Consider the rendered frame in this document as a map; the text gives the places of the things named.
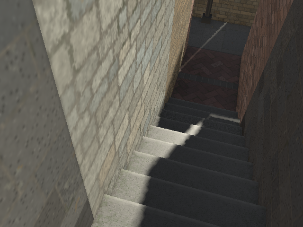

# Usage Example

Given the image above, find stairs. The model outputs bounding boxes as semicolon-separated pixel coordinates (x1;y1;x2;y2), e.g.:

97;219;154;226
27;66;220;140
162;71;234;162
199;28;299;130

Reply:
91;97;266;227

